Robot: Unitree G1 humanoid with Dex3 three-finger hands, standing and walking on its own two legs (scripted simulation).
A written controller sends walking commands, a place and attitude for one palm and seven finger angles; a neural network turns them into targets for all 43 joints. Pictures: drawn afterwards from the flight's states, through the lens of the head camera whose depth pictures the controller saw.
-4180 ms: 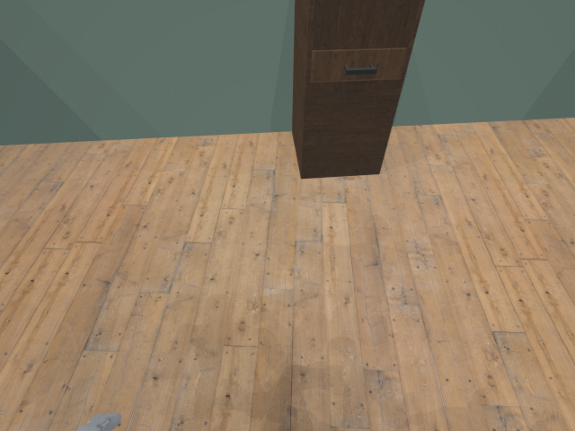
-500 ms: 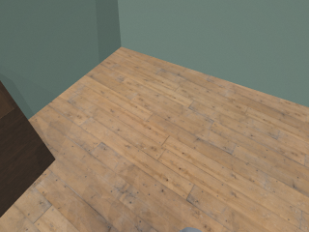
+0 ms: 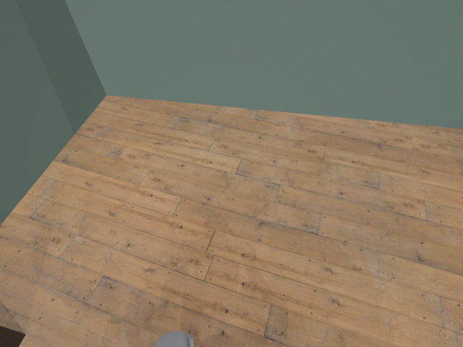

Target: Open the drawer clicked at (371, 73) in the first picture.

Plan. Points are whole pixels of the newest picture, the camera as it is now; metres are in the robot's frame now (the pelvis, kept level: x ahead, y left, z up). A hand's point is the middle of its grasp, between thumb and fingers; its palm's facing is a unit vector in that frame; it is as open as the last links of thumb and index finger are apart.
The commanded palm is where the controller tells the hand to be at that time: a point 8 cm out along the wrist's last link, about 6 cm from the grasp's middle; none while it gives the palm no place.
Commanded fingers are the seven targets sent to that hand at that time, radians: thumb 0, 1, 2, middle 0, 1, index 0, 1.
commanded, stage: turn to face it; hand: left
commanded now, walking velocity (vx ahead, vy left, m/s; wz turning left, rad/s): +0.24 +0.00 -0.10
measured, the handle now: out of the picture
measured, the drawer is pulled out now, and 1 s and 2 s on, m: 0.00 0.00 0.00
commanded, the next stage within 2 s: none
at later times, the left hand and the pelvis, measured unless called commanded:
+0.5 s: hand out of the picture +0.14 +0.25 -0.18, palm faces +0.19 -0.97 -0.16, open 7.4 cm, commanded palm none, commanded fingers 0.00 0.90 0.90 -0.20 -0.30 -0.20 -0.30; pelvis +0.12 +0.07 +0.00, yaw +8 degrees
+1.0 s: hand out of the picture +0.13 +0.22 -0.14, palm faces +0.42 -0.85 -0.30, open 7.4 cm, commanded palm none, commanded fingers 0.00 0.90 0.90 -0.20 -0.30 -0.20 -0.30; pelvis +0.12 +0.00 +0.01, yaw +26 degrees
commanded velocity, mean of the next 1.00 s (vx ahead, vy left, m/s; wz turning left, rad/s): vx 0.01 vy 0.00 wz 0.56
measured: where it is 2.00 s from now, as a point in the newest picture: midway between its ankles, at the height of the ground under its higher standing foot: outside the picture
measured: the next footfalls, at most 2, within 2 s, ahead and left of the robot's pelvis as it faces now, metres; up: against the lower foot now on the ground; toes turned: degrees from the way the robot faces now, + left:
left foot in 0.28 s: +0.22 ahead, +0.15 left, +0.00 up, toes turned +11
right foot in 0.86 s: +0.19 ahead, -0.10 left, +0.00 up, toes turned +20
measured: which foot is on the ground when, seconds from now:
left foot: up 0.00-0.26, down 0.28-0.86, up 0.88-1.00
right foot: down 0.00-0.30, up 0.32-0.84, down 0.86-1.00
